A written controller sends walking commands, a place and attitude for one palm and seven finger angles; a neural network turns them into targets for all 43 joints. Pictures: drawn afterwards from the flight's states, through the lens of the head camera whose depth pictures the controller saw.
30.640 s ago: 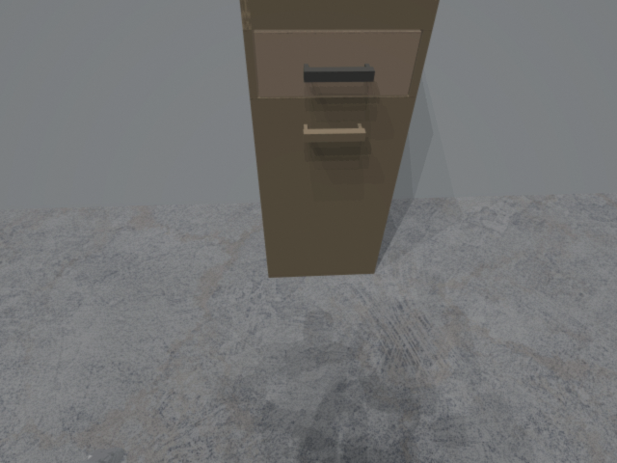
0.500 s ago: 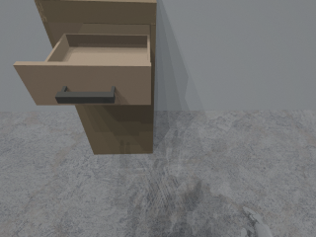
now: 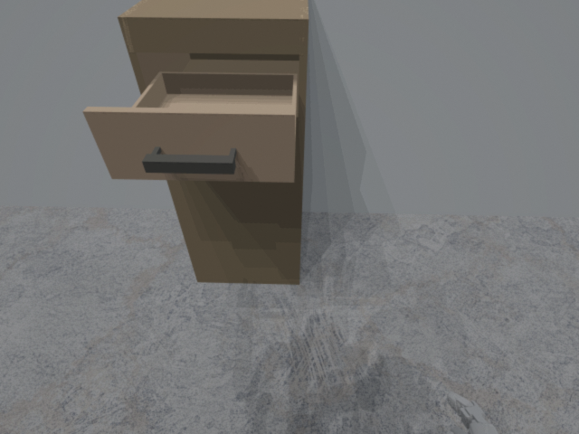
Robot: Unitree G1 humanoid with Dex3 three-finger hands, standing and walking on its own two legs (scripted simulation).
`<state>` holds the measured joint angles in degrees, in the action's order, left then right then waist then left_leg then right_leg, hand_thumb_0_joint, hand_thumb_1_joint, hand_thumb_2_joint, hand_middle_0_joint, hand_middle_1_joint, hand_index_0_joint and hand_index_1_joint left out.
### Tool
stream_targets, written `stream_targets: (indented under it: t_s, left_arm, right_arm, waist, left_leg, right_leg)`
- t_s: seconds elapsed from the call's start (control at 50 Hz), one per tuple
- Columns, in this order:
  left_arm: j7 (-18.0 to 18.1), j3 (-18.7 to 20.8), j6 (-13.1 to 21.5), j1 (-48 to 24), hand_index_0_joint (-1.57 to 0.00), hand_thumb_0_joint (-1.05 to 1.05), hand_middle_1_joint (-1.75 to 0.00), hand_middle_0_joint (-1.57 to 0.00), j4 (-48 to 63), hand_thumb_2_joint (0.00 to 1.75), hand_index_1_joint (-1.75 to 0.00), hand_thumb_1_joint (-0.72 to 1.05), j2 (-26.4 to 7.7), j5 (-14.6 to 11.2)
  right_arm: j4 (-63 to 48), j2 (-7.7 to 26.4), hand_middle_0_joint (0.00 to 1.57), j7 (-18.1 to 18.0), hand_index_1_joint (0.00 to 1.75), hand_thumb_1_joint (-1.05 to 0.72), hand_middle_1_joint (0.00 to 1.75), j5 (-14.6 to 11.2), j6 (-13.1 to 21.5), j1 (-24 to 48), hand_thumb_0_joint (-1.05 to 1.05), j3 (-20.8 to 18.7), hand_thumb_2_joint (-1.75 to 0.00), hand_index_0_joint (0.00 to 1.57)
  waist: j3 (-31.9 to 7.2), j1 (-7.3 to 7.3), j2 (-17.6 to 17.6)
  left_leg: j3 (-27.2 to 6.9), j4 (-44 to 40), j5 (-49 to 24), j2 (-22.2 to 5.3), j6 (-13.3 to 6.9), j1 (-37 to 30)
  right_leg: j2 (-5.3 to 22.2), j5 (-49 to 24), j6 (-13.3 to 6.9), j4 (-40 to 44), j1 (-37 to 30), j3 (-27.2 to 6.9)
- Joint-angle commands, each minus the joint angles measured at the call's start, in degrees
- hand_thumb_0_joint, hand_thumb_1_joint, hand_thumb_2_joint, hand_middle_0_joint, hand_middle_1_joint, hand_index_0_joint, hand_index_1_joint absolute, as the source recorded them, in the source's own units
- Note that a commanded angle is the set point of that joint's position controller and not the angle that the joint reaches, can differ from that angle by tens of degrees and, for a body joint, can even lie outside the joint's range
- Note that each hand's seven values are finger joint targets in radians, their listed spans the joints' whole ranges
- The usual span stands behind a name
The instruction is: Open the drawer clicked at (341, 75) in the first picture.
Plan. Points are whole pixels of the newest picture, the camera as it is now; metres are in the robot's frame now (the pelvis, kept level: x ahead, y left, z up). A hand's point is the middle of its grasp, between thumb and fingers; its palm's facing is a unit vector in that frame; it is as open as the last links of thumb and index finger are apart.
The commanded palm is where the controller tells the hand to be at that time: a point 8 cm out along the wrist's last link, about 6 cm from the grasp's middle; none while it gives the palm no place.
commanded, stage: stop stepping back and stand still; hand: left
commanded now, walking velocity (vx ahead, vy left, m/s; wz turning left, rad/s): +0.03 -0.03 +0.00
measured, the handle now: (192, 157) +0.57 +0.21 +0.10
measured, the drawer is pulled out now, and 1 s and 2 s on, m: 0.30 0.30 0.30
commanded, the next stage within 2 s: let the arm hang, fingers relaxed in 0.02 s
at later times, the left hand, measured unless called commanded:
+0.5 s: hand out of the picture +0.03 +0.19 -0.16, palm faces +0.08 -0.98 -0.20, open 6.8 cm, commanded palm none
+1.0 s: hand out of the picture +0.02 +0.19 -0.15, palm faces +0.00 -0.97 -0.23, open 7.3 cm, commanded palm none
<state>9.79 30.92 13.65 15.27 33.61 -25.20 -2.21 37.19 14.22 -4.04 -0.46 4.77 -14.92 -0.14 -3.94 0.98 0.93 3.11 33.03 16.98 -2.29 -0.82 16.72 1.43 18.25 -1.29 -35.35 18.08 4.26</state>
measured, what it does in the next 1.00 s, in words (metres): stands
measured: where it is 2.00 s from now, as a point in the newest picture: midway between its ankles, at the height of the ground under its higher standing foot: outside the picture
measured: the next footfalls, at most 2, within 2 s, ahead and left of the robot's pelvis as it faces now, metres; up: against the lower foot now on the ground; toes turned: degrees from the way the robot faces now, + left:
none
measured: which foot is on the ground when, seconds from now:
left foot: down 0.00-1.00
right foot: down 0.00-1.00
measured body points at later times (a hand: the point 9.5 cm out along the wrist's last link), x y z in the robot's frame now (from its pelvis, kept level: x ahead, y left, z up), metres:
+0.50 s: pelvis +0.00 +0.00 +0.01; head +0.03 +0.02 +0.45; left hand +0.03 +0.25 -0.14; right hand +0.04 -0.24 -0.14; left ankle +0.02 +0.13 -0.73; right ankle +0.01 -0.10 -0.73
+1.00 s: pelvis +0.00 +0.01 +0.01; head +0.00 -0.01 +0.46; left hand +0.02 +0.24 -0.13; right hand -0.02 -0.20 -0.16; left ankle +0.02 +0.13 -0.73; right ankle +0.01 -0.10 -0.73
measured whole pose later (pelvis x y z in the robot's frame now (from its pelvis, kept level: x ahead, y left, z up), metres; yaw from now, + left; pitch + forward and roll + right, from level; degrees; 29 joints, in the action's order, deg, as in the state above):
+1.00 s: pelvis +0.00 +0.01 +0.01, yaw -1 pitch -2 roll +0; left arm 1.8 0.2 -0.5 14.0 -63.8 -8.0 0.8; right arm 63.1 8.7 -1.1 1.0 -1.1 -17.2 -0.2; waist 2.4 1.2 2.6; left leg 5.1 22.8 10.7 -1.3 -0.3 10.1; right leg 0.9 11.5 -0.9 -24.2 10.7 3.2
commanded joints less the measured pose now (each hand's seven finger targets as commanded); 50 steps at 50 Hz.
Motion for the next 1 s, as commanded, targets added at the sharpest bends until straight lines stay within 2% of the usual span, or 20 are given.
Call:
stream_targets:
  t_s: [0.0, 0.04, 0.06, 0.08, 0.1, 0.12, 0.14, 0.16, 0.22, 0.24, 0.28, 0.32, 0.34, 0.36, 0.4, 0.42, 0.5, 0.58, 0.72, 0.98]
  left_arm:
    - [0.27, 5.37, 2.84, -2.27, -0.2, 0.0, -0.3, -0.2, 15.86, 0.9, -0.3, 0.9, -12.93, 0.44]
    - [0.57, 7.84, 2.79, 2.12, -0.2, 0.0, -0.3, -0.2, 20.95, 0.9, -0.3, 0.9, -14.87, 0.28]
    - [0.7, 7.92, 2.97, 3.89, -0.2, 0.0, -0.3, -0.2, 22.58, 0.9, -0.3, 0.9, -14.31, 0.32]
    - [0.83, 8.6, 3.31, 5.59, -0.2, 0.0, -0.3, -0.2, 23.46, 0.9, -0.3, 0.9, -14.52, 0.11]
    - [-8.22, -23.66, -7.36, 10.74, -0.2, 0.0, -0.3, -0.2, -36.49, 0.9, -0.3, 0.9, 3.19, 4.52]
    - [-9.28, -24.03, -13.12, 12.47, -0.2, 0.0, -0.3, -0.2, -38.44, 0.9, -0.3, 0.9, 6.82, 4.77]
    - [-9.45, -24.77, -14.43, 13.26, -0.2, 0.0, -0.3, -0.2, -37.73, 0.9, -0.3, 0.9, 8.43, 4.79]
    - [-9.57, -25.09, -14.07, 11.29, -0.2, 0.0, -0.3, -0.2, -39.32, 0.9, -0.3, 0.9, 8.52, 4.65]
    - [-9.66, -25.52, -13.85, 5.46, -0.2, 0.0, -0.3, -0.2, -46.97, 0.9, -0.3, 0.9, 5.3, 4.4]
    - [-9.4, -25.67, -13.95, 3.48, -0.2, 0.0, -0.3, -0.2, -50.72, 0.9, -0.3, 0.9, 4.45, 4.47]
    - [-8.98, -26.12, -14.11, 2.36, -0.2, 0.0, -0.3, -0.2, -57.74, 0.9, -0.3, 0.9, 3.89, 4.2]
    - [-8.71, -26.92, -14.21, 1.11, -0.2, 0.0, -0.3, -0.2, -64.69, 0.9, -0.3, 0.9, 4.43, 3.5]
    - [-8.59, -27.4, -14.35, 1.08, -0.2, 0.0, -0.3, -0.2, -67.83, 0.9, -0.3, 0.9, 4.96, 3.19]
    - [-8.64, -27.7, -14.28, 1.61, -0.2, 0.0, -0.3, -0.2, -71.34, 0.9, -0.3, 0.9, 5.76, 2.87]
    - [-8.78, -28.1, -14.08, 2.95, -0.2, 0.0, -0.3, -0.2, -77.65, 0.9, -0.3, 0.9, 6.34, 2.7]
    - [-8.61, -27.12, -13.88, 4.07, -0.2, 0.0, -0.3, -0.2, -78.94, 0.9, -0.3, 0.9, 8.54, 3.09]
    - [-8.67, -28.24, -13.49, 3.34, -0.2, 0.0, -0.3, -0.2, -85.07, 0.9, -0.3, 0.9, 7.79, 2.83]
    - [-8.51, -29.09, -13.44, 2.7, -0.2, 0.0, -0.3, -0.2, -89.71, 0.9, -0.3, 0.9, 7.57, 2.79]
    - [-8.04, -29.68, -13.37, 3.18, -0.2, 0.0, -0.3, -0.2, -94.8, 0.9, -0.3, 0.9, 7.78, 2.76]
    - [-7.52, -29.16, -13.28, 2.64, -0.2, 0.0, -0.3, -0.2, -96.48, 0.9, -0.3, 0.9, 9.69, 2.76]
  right_arm:
    - [-10.07, 4.59, 0.2, 0.26, 0.3, -0.9, 0.3, -0.03, 4.25, 7.54, 0.0, -1.8, -0.9, 0.2]
    - [-10.98, 4.7, 0.2, 0.51, 0.3, -0.9, 0.3, -0.21, 4.7, 8.83, 0.0, -1.77, -0.9, 0.2]
    - [-11.03, 4.43, 0.2, 0.71, 0.3, -0.9, 0.3, -0.12, 5.02, 8.66, 0.0, -1.58, -0.9, 0.2]
    - [-11.02, 4.11, 0.2, 0.92, 0.3, -0.9, 0.3, 0.02, 5.21, 8.23, 0.0, -1.53, -0.9, 0.2]
    - [3.98, 12.81, 0.2, 4.18, 0.3, -0.9, 0.3, -1.09, 7.1, 7.05, 0.0, -5.54, -0.9, 0.2]
    - [4.38, 6.28, 0.2, 4.78, 0.3, -0.9, 0.3, 0.07, 3.5, 3.05, 0.0, -4.94, -0.9, 0.2]
    - [4.21, 5.74, 0.2, 4.45, 0.3, -0.9, 0.3, 0.49, 2.98, 1.77, 0.0, -4.7, -0.9, 0.2]
    - [4.57, 4.63, 0.2, 4.27, 0.3, -0.9, 0.3, 0.59, 1.82, 0.8, 0.0, -3.71, -0.9, 0.2]
    - [3.87, 5.37, 0.2, 4.31, 0.3, -0.9, 0.3, 1.33, -2.09, 1.73, 0.0, -2.61, -0.9, 0.2]
    - [3.83, 5.6, 0.2, 4.34, 0.3, -0.9, 0.3, 1.71, -2.89, 2.28, 0.0, -2.75, -0.9, 0.2]
    - [4.69, 5.69, 0.2, 4.08, 0.3, -0.9, 0.3, 2.09, -4.06, 1.77, 0.0, -2.5, -0.9, 0.2]
    - [7.5, 6.02, 0.2, 3.84, 0.3, -0.9, 0.3, 2.2, -4.05, 0.29, 0.0, -1.96, -0.9, 0.2]
    - [8.43, 6.69, 0.2, 3.74, 0.3, -0.9, 0.3, 2.14, -4.11, 0.81, 0.0, -1.61, -0.9, 0.2]
    - [9.67, 6.24, 0.2, 3.53, 0.3, -0.9, 0.3, 2.07, -4.24, 1.14, 0.0, -1.23, -0.9, 0.2]
    - [11.46, 5.15, 0.2, 3.09, 0.3, -0.9, 0.3, 1.83, -4.51, 1.47, 0.0, -0.86, -0.9, 0.2]
    - [11.84, 4.01, 0.2, 2.82, 0.3, -0.9, 0.3, 2.18, -4.59, 1.17, 0.0, -1.28, -0.9, 0.2]
    - [14.9, 3.29, 0.2, 2.57, 0.3, -0.9, 0.3, 1.67, -5.03, -1.99, 0.0, -1.36, -0.9, 0.2]
    - [17.79, 3.05, 0.2, 2.42, 0.3, -0.9, 0.3, 1.37, -5.33, -3.78, 0.0, -1.46, -0.9, 0.2]
    - [21.81, 2.52, 0.2, 2.42, 0.3, -0.9, 0.3, 1.33, -5.36, -5.41, 0.0, -1.23, -0.9, 0.2]
    - [25.05, -0.81, 0.2, 2.29, 0.3, -0.9, 0.3, 1.55, -5.13, -6.34, 0.0, -1.07, -0.9, 0.2]
  waist:
    - [1.01, 0.14, 9.22]
    - [-0.55, -1.05, 6.66]
    - [-0.92, -0.91, 5.17]
    - [-1.77, -0.57, 2.7]
    - [0.66, 1.6, -1.73]
    - [-4.69, 0.78, -2.16]
    - [-4.35, 1.09, -3.48]
    - [-4.65, 0.33, -6.1]
    - [2.12, -0.27, -19.7]
    - [4.13, -0.15, -21.16]
    - [4.24, -0.08, -18.16]
    - [2.37, 0.25, -4.46]
    - [3.04, -0.4, 5.36]
    - [3.3, -0.76, 10.34]
    - [3.71, -1.17, 10.45]
    - [3.19, -1.29, 11.97]
    - [0.62, -0.39, 7.48]
    - [4.77, 0.04, 1.31]
    - [8.83, 0.09, -2.63]
    - [9.48, -0.21, -0.48]
  left_leg:
    - [-19.42, -18.67, 14.89, -13.88, -7.47, 1.99]
    - [-11.52, -14.38, 10.2, -10.68, -5.35, 5.71]
    - [-7.64, -10.77, 3.85, -7.68, -4.05, 6.58]
    - [-4.34, -6.63, -1.98, -4.41, -2.67, 6.75]
    - [0.08, 9.08, -12.35, -2.02, -0.03, 6.1]
    - [-1.37, 7.58, -9.69, -2.1, 2.02, 3.49]
    - [-1.79, 7.44, -12.25, -1.78, 2.05, 2.86]
    - [-1.69, 7.52, -10.2, -1.46, 1.6, 3.56]
    - [-2.85, 6.44, -2.21, 0.53, 0.36, 6.22]
    - [-2.75, 5.65, -1.67, 0.78, 0.23, 6.18]
    - [-3.32, 1.2, -7.54, 0.42, -0.25, 2.2]
    - [-5.45, -3.88, -22.3, -3.15, -0.78, -4.31]
    - [-7.83, -6.5, -25.16, -5.3, -1.77, -4.53]
    - [-8.3, -8.64, -22.2, -6.39, -2.66, -2.6]
    - [-7.28, -10.84, -12.46, -5.41, -2.02, -0.59]
    - [-6.66, -11.25, -8.02, -4.78, -1.63, -0.5]
    - [-6.04, -11.73, -6.0, -4.61, -1.27, -4.28]
    - [-5.65, -12.9, -5.91, -4.83, -1.1, -4.96]
    - [-4.92, -15.26, -3.84, -4.74, -1.0, -5.67]
    - [-3.96, -15.35, -5.31, -4.05, -0.63, -4.96]
  right_leg:
    - [-0.62, 5.04, 1.37, -7.57, 3.1, -1.58]
    - [-0.08, -0.54, 1.38, 0.43, -5.42, -1.86]
    - [0.51, -5.13, 0.94, 5.11, -8.36, -3.41]
    - [2.57, -10.57, -0.38, 8.15, -10.13, -7.59]
    - [11.15, -27.37, -1.91, 0.86, -2.01, -10.01]
    - [11.79, -29.15, -3.93, 2.32, -1.84, -14.17]
    - [10.4, -32.85, -3.76, 2.23, -2.87, -12.07]
    - [10.22, -32.89, -3.33, 2.67, -3.17, -9.13]
    - [10.03, -27.78, -3.81, 7.3, -3.16, -8.72]
    - [9.85, -29.75, -4.3, 7.75, -3.61, -8.46]
    - [8.77, -31.4, -3.36, 7.36, -4.84, -8.3]
    - [5.85, -21.86, -1.04, 5.39, -3.88, -6.19]
    - [3.58, -13.49, -0.12, 4.91, -3.17, -4.96]
    - [2.57, -7.93, 0.2, 6.05, -5.15, -3.93]
    - [2.65, -6.6, -0.4, 9.21, -8.09, -4.62]
    - [2.88, -6.56, -0.92, 10.91, -8.58, -4.71]
    - [3.74, -8.48, -1.51, 14.16, -9.57, -5.25]
    - [4.29, -7.58, -1.6, 16.36, -7.08, -5.47]
    - [4.23, -4.08, -1.3, 18.02, -4.48, -6.26]
    - [4.3, -4.81, -1.12, 17.45, -4.78, -6.92]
